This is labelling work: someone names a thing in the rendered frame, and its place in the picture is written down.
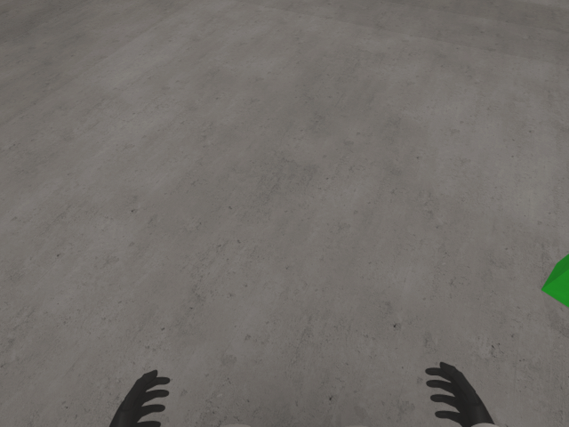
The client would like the robot right hand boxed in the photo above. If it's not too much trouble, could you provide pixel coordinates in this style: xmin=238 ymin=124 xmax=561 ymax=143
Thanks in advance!
xmin=425 ymin=362 xmax=494 ymax=427

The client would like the robot left hand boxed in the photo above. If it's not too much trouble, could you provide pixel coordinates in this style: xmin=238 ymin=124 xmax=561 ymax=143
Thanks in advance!
xmin=109 ymin=370 xmax=170 ymax=427

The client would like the carton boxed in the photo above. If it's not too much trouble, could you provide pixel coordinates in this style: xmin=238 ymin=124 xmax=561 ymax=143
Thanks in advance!
xmin=541 ymin=254 xmax=569 ymax=307

